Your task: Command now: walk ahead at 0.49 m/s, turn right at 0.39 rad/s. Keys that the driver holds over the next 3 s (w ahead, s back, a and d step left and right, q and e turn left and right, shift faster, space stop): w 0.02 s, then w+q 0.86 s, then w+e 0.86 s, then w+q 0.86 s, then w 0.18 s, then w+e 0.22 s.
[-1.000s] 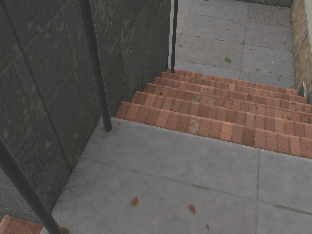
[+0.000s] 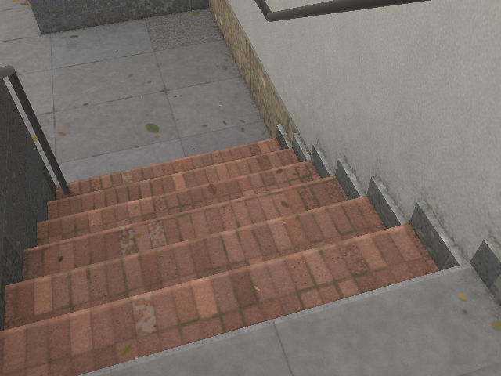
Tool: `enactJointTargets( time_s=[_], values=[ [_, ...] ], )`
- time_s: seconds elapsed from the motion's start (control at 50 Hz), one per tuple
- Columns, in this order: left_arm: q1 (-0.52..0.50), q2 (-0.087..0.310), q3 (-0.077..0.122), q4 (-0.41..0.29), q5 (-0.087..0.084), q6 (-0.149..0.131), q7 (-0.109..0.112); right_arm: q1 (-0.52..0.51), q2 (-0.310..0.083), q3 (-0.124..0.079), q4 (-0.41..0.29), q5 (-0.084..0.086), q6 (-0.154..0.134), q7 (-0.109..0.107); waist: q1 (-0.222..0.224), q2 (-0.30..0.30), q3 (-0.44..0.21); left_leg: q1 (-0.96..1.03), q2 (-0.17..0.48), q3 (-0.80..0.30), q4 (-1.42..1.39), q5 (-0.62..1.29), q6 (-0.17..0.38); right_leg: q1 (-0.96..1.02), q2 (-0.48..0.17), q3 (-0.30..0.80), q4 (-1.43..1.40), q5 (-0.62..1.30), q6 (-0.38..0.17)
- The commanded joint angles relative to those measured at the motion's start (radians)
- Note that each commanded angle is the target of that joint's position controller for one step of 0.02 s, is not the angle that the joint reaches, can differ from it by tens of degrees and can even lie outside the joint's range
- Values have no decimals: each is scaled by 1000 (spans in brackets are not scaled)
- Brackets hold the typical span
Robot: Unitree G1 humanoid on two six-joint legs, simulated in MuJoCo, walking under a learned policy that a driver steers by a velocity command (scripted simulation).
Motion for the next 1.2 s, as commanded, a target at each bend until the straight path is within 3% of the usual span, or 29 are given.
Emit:
enactJointTargets(
  time_s=[0.02,0.08,0.14,0.24,0.28,0.3,0.32,0.34,0.36,0.4,0.42,0.5,0.56,0.64,0.76,0.8,0.82,0.84,0.86,0.88,0.92,0.96,1.0,1.02,1.04,1.06,1.08,1.14,1.2],
  values=[
    [-13,-19,-18,-66,-13,3,-14,-22,-49,-5,-39,-19,-37,-1,34,74,24,5,266,-157,-246,185,216,-70,-92,10,-186,73,13],
    [-117,-33,-33,-106,-16,22,-13,44,-73,-9,-8,-23,-34,42,26,75,31,-88,230,-107,-236,316,216,64,-64,-65,-413,204,38],
    [-164,23,-22,-128,-14,40,0,68,-117,-21,-1,-14,-29,85,30,84,42,10,267,-149,-183,368,226,43,-44,-29,-529,266,43],
    [-257,67,-3,-145,-28,22,31,148,-150,-47,24,-4,15,83,12,94,24,148,284,-196,-58,352,188,177,5,-77,-743,259,17],
    [-52,173,38,-95,-53,-7,49,109,-131,-51,-2,-14,12,78,104,39,-141,-31,169,-126,222,385,89,587,-46,-19,-677,433,-90],
    [192,211,39,-44,-54,-10,56,235,39,-1,-34,-29,-2,85,141,-223,-436,-393,19,-89,564,-90,-2,1105,-339,373,-766,476,-335],
    [314,181,45,8,-26,-7,76,93,-31,-23,-50,-7,-9,99,215,-138,-320,-570,15,-171,762,-412,22,1036,-396,564,-921,278,-287],
    [235,169,50,26,-21,-18,85,21,-68,-45,-56,-6,-7,90,177,-76,-104,-613,88,-232,866,-329,58,796,-348,419,-976,30,-180],
    [123,104,33,11,-39,-18,92,22,-77,-58,-42,-7,-3,68,120,-77,-27,-576,129,-204,889,-282,64,634,-311,300,-1016,-44,-138],
    [49,-17,-7,-10,-50,-18,100,25,-10,-49,-46,-29,12,60,51,-47,-13,-488,162,-222,862,-181,71,508,-273,155,-1060,122,-112],
    [56,-33,-11,-8,-41,-20,101,32,22,-46,-46,-27,17,65,33,-36,-17,-462,165,-220,845,-146,70,485,-261,94,-1082,189,-106],
    [148,-27,-17,52,3,-36,98,-73,16,-43,-73,-5,22,120,42,-17,21,-528,179,-188,676,84,59,495,-235,-113,-1110,466,-111],
    [194,10,-24,89,4,-47,89,-157,9,-32,-109,-6,36,126,38,-32,25,-492,177,-153,527,166,32,473,-238,-196,-1100,668,-114],
    [187,65,-26,103,21,-46,55,-190,-40,-43,-131,-13,55,126,17,-31,37,-410,149,-160,513,182,23,433,-242,-268,-1066,618,-92],
    [247,123,4,114,-11,-25,95,-304,-59,-59,-197,-10,29,103,58,-28,73,-418,96,-88,384,-120,51,662,-301,-289,-958,583,-70],
    [236,147,12,103,-9,-12,104,-191,-100,-84,-171,18,-1,89,5,-21,8,-135,-14,-4,271,17,89,574,-245,-358,-745,757,-35],
    [285,103,0,107,24,-17,96,-14,-185,-123,-130,13,-16,63,-30,52,-104,163,-7,-87,338,240,165,384,-185,-375,-493,656,40],
    [301,-44,-51,30,45,-37,71,273,-274,-139,-80,8,-12,39,-86,282,-374,669,225,-579,234,282,398,-15,-21,-300,-178,-50,153],
    [145,28,-34,10,-12,-42,22,467,-273,-147,22,-22,-5,49,-193,151,-305,743,302,-796,67,297,389,-253,76,-113,85,-342,128],
    [14,31,-33,-39,-36,-49,17,410,-270,-164,29,-23,-23,51,-196,80,-112,607,303,-717,41,211,328,-388,27,10,106,-282,86],
    [-7,56,-19,-42,-15,-39,58,209,-107,-117,1,10,-20,66,-69,81,-37,205,278,-544,54,159,314,-226,-60,25,124,-173,61],
    [79,-38,-33,-16,-3,-3,72,87,-25,-80,-25,-3,-10,74,50,47,6,-141,258,-454,14,185,296,-60,-98,40,66,-38,50],
    [109,-20,-24,2,-6,18,48,102,-26,-72,-29,-15,-14,67,50,76,21,-224,230,-386,-23,116,282,-101,-95,20,-36,77,51],
    [135,84,19,-6,-53,71,62,113,-184,-112,-42,54,26,45,98,37,13,-214,245,-387,-17,362,240,6,-63,-34,-104,78,102],
    [171,69,22,18,-65,94,64,110,-222,-118,-49,40,31,41,102,50,-22,-226,255,-355,15,443,235,44,-43,-45,-53,170,110],
    [88,-73,-47,-9,23,44,10,172,-30,-53,-5,-78,-13,55,44,113,34,-234,216,-286,56,193,236,-132,-116,22,-52,366,78],
    [33,-102,-53,-44,47,20,3,197,58,-27,8,-76,-28,29,9,43,15,-124,192,-268,96,82,197,-233,-124,81,-255,556,64],
    [-78,-13,-42,-72,1,6,-14,282,-27,-15,40,-50,-23,18,-41,64,9,-246,137,-187,202,20,182,-91,-81,-1,-536,942,66],
    [-102,17,-33,-95,14,27,-4,335,-21,17,54,-51,-5,33,-46,100,62,-303,180,-233,253,-107,194,-15,-42,-32,-524,831,70]
  ],
)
